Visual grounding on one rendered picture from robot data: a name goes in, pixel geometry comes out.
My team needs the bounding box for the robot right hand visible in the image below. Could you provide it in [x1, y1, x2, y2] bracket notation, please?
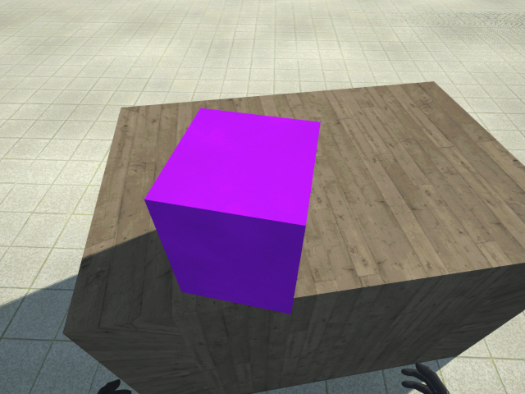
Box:
[401, 362, 450, 394]

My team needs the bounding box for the carton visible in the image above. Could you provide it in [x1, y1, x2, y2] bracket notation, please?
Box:
[144, 108, 321, 314]

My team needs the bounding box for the pedestal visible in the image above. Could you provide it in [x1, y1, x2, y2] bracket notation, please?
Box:
[63, 81, 525, 394]

